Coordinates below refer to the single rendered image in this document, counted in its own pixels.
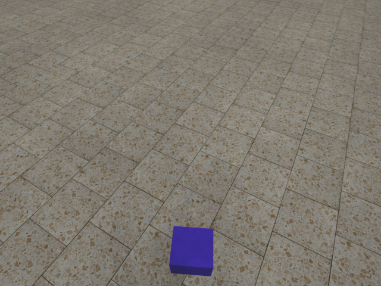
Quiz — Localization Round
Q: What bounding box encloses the carton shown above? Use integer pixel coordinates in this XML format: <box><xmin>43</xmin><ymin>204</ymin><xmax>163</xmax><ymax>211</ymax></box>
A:
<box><xmin>169</xmin><ymin>226</ymin><xmax>213</xmax><ymax>276</ymax></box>

